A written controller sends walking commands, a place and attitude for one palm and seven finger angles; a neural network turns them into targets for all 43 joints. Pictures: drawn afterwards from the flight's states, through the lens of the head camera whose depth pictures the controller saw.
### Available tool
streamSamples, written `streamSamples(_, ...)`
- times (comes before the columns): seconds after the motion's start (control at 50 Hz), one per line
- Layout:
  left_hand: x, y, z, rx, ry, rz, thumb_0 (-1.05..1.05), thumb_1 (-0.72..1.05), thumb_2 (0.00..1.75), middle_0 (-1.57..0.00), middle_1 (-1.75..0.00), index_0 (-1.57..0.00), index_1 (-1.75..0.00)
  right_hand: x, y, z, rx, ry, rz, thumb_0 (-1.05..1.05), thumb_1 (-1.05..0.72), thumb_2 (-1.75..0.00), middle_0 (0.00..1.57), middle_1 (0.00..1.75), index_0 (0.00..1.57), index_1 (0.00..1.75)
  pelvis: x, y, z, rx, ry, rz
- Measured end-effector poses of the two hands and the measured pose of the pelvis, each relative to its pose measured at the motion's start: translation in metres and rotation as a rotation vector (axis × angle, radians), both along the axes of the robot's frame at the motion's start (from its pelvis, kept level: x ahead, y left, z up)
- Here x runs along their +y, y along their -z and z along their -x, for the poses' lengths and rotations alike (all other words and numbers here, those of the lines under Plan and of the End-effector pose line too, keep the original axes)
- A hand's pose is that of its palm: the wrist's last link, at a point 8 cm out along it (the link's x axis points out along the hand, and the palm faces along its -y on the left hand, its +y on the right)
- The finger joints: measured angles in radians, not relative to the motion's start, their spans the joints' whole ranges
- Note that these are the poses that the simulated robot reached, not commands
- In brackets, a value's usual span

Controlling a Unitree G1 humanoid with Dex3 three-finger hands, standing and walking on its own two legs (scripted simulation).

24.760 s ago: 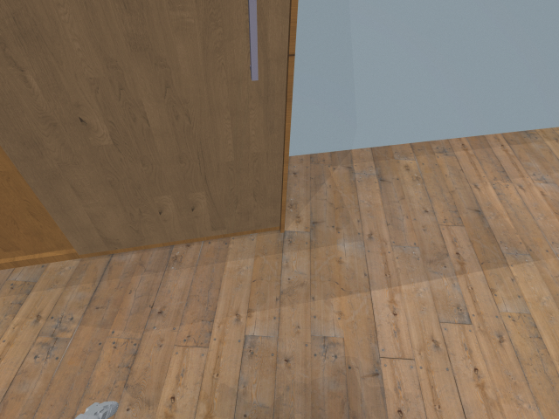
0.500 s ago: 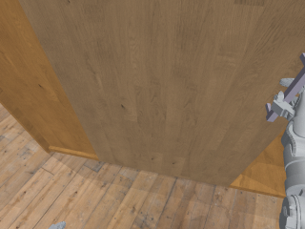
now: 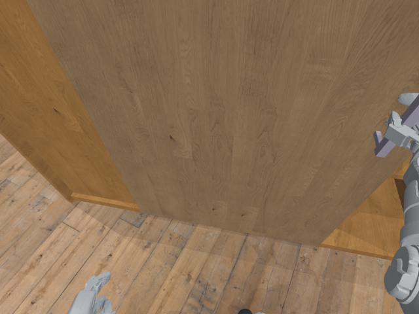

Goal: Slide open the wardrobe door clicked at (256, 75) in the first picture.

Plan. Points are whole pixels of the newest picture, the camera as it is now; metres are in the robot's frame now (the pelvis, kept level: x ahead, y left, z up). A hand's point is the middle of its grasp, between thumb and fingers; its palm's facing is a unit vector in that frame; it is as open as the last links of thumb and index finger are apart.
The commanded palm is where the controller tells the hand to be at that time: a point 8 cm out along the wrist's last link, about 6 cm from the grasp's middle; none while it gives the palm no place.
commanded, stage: loosen the grip on the handle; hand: right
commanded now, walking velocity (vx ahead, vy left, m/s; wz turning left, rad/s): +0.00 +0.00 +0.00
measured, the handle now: (404, 113) +0.48 -0.33 +0.13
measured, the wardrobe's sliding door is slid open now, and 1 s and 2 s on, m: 0.43 0.43 0.43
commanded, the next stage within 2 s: slip the hand off the handle in 0.48 s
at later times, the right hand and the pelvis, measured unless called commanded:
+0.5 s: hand (402, 125) +0.44 -0.31 +0.14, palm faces +0.43 +0.87 -0.22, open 14.2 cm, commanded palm +0.40 -0.33 +0.14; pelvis -0.03 -0.01 -0.01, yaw -1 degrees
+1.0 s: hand out of the picture +0.43 -0.36 +0.14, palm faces +0.46 +0.86 -0.23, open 14.6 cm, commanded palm +0.39 -0.38 +0.15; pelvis -0.02 -0.02 -0.02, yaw -2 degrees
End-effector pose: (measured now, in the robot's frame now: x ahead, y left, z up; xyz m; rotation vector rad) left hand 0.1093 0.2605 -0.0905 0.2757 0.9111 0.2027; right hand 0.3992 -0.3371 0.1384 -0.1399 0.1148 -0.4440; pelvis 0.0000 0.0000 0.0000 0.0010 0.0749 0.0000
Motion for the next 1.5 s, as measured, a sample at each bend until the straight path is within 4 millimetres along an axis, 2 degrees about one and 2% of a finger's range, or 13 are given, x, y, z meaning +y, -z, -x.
streamSamples(0.06, 0.008, -0.002, 0.014, 0.012, 0.016, -0.017, 0.01, 0.90, 0.90, -0.21, -0.30, -0.20, -0.30, 0.001, -0.005, 0.007, -0.035, -0.011, 0.025, -0.03, -0.53, -0.75, 0.36, 1.31, 0.37, 1.38, 0.003, 0.002, 0.010, 0.019, 0.002, -0.001)
streamSamples(0.1, 0.015, -0.002, 0.025, 0.027, 0.001, -0.029, 0.01, 0.90, 0.90, -0.21, -0.30, -0.20, -0.30, 0.003, -0.005, 0.008, -0.042, -0.002, 0.043, -0.02, -0.42, -0.69, 0.34, 1.27, 0.34, 1.37, 0.004, 0.004, 0.016, 0.025, 0.000, -0.014)
streamSamples(0.24, 0.032, 0.003, 0.080, 0.147, -0.090, -0.075, 0.01, 0.90, 0.90, -0.21, -0.30, -0.20, -0.30, 0.003, -0.004, 0.009, -0.046, -0.011, 0.056, 0.00, 0.13, -0.41, 0.32, 1.26, 0.30, 1.31, 0.003, 0.009, 0.028, 0.039, 0.010, -0.033)
streamSamples(0.34, 0.028, 0.011, 0.111, 0.225, -0.127, -0.079, 0.01, 0.90, 0.90, -0.21, -0.30, -0.20, -0.30, -0.004, -0.003, 0.010, -0.023, 0.006, 0.075, 0.00, 0.38, -0.28, 0.33, 1.25, 0.32, 1.29, -0.001, 0.012, 0.029, 0.043, 0.016, -0.039)
streamSamples(0.42, 0.017, 0.017, 0.122, 0.263, -0.126, -0.062, 0.01, 0.90, 0.90, -0.21, -0.30, -0.20, -0.30, -0.009, -0.011, 0.008, -0.047, 0.025, 0.091, -0.01, 0.47, -0.24, 0.31, 1.23, 0.31, 1.25, -0.004, 0.013, 0.030, 0.046, 0.025, -0.044)
streamSamples(0.52, 0.000, 0.024, 0.119, 0.262, -0.111, -0.029, 0.01, 0.90, 0.90, -0.21, -0.30, -0.20, -0.30, -0.006, -0.009, 0.001, -0.032, 0.001, 0.082, -0.01, 0.52, -0.21, 0.28, 1.19, 0.29, 1.20, -0.008, 0.014, 0.029, 0.054, 0.030, -0.048)
streamSamples(0.64, -0.013, 0.024, 0.102, 0.211, -0.093, -0.011, 0.01, 0.90, 0.90, -0.21, -0.30, -0.20, -0.30, -0.006, -0.003, -0.002, -0.026, -0.003, 0.058, -0.01, 0.54, -0.20, 0.26, 1.17, 0.31, 1.19, -0.014, 0.014, 0.027, 0.058, 0.022, -0.048)
streamSamples(0.82, -0.013, 0.018, 0.082, 0.162, -0.075, -0.031, 0.01, 0.90, 0.90, -0.21, -0.30, -0.20, -0.30, -0.039, -0.014, 0.005, -0.033, 0.062, 0.088, -0.01, 0.54, -0.20, 0.25, 1.16, 0.31, 1.18, -0.015, 0.015, 0.024, 0.059, 0.025, -0.052)
streamSamples(0.96, -0.005, 0.015, 0.083, 0.198, -0.059, -0.067, 0.01, 0.90, 0.90, -0.21, -0.30, -0.20, -0.30, -0.058, -0.016, 0.013, -0.011, 0.049, 0.093, -0.01, 0.54, -0.20, 0.25, 1.15, 0.27, 1.16, -0.016, 0.015, 0.024, 0.065, 0.043, -0.058)
streamSamples(1.1, -0.001, 0.014, 0.087, 0.211, -0.064, -0.080, 0.01, 0.90, 0.90, -0.21, -0.30, -0.20, -0.30, -0.058, -0.013, 0.015, -0.036, 0.029, 0.080, -0.01, 0.54, -0.20, 0.25, 1.15, 0.26, 1.15, -0.016, 0.016, 0.025, 0.067, 0.047, -0.060)
streamSamples(1.22, -0.001, 0.015, 0.093, 0.206, -0.081, -0.075, 0.01, 0.90, 0.90, -0.21, -0.30, -0.20, -0.30, -0.066, -0.011, 0.016, -0.012, 0.057, 0.084, -0.01, 0.54, -0.20, 0.25, 1.15, 0.26, 1.15, -0.014, 0.017, 0.027, 0.074, 0.040, -0.061)
streamSamples(1.36, -0.005, 0.019, 0.098, 0.215, -0.090, -0.044, 0.01, 0.90, 0.90, -0.21, -0.30, -0.20, -0.30, -0.063, -0.018, 0.032, -0.049, 0.022, 0.105, -0.01, 0.54, -0.20, 0.25, 1.15, 0.26, 1.15, -0.013, 0.015, 0.024, 0.063, 0.032, -0.058)
streamSamples(1.5, -0.007, 0.018, 0.078, 0.144, -0.076, -0.022, 0.01, 0.90, 0.90, -0.21, -0.30, -0.20, -0.30, -0.061, -0.006, 0.058, -0.010, 0.039, 0.081, -0.01, 0.54, -0.20, 0.25, 1.15, 0.26, 1.15, -0.011, 0.012, 0.022, 0.035, 0.031, -0.051)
